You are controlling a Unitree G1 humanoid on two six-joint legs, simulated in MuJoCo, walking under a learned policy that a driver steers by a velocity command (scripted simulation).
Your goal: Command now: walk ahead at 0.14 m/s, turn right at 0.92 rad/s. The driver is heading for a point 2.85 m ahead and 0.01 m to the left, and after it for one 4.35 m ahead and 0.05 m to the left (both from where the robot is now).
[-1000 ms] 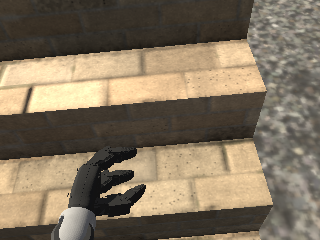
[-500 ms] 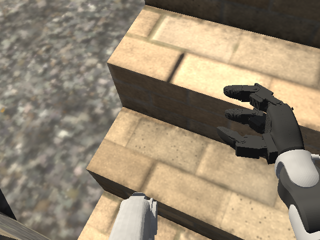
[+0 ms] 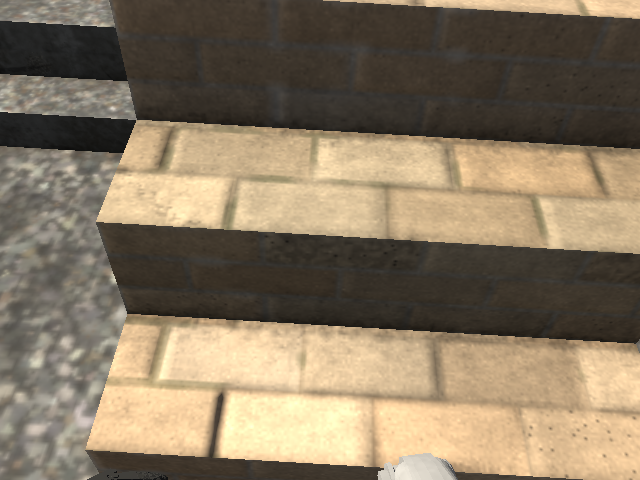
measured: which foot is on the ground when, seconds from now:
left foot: down 0.00-0.20, up 0.22-0.62, down 0.64-0.82, up 0.84-1.00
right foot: up 0.00-0.14, down 0.16-0.52, up 0.54-0.78, down 0.80-1.00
